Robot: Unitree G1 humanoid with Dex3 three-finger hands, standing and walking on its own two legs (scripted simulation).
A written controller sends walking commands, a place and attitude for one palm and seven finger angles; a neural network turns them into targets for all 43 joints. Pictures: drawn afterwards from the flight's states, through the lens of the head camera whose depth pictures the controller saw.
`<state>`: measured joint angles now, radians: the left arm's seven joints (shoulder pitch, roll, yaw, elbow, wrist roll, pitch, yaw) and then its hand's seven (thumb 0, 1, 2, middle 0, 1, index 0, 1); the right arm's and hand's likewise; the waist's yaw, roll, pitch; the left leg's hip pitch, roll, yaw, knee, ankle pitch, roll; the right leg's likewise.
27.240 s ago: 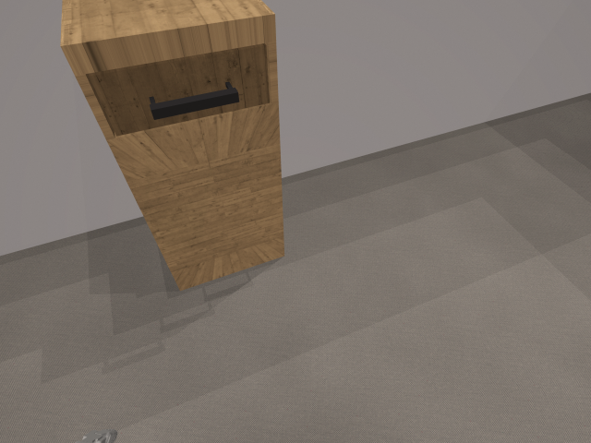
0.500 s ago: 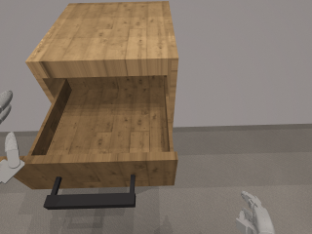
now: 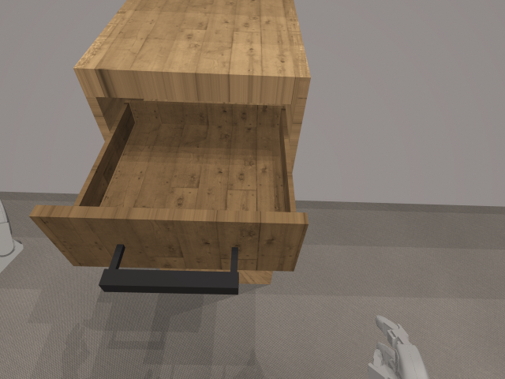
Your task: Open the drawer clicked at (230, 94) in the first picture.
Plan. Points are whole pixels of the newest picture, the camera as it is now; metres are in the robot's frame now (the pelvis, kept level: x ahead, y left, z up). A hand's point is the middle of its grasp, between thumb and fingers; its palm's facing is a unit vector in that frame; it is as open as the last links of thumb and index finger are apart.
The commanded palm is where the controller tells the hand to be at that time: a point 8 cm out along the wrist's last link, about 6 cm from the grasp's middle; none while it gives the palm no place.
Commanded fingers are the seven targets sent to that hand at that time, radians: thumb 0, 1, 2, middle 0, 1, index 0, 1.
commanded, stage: step back with the hand held close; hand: left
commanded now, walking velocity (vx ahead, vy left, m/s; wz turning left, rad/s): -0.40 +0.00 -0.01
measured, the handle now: (174, 267) +0.27 +0.14 +0.04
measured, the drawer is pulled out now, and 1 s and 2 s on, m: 0.29 0.29 0.29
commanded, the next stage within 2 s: stop stepping back and stand still in 0.48 s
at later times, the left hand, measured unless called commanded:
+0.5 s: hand (13, 343) +0.12 +0.20 +0.22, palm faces +0.35 -0.77 -0.53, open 7.4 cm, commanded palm +0.04 +0.24 +0.24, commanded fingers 0.00 0.90 0.90 -0.20 -0.30 -0.20 -0.30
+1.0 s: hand out of the picture -0.03 +0.21 +0.22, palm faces +0.43 -0.82 -0.36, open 7.4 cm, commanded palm -0.10 +0.25 +0.24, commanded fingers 0.00 0.90 0.90 -0.20 -0.30 -0.20 -0.30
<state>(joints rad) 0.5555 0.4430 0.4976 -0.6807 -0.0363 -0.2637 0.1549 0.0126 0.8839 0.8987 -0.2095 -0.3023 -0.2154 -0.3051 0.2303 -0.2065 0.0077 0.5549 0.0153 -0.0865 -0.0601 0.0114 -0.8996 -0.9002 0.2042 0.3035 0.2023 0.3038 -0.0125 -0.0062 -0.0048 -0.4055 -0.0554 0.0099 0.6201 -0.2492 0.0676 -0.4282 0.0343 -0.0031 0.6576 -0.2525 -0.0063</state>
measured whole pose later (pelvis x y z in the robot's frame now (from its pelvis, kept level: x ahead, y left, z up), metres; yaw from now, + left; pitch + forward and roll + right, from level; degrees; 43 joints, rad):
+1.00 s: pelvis -0.23 -0.03 +0.01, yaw -1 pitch -1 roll -1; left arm 0.51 0.39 0.43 -0.62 -0.04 -0.19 0.16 0.01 0.89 0.90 -0.21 -0.30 -0.21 -0.30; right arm 0.26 -0.21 0.02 0.62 0.00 -0.06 -0.05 0.01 -0.90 -0.90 0.21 0.30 0.20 0.30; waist -0.04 -0.03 -0.04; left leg -0.27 0.00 0.04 0.57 -0.28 0.04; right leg -0.37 0.01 -0.06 0.67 -0.37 -0.02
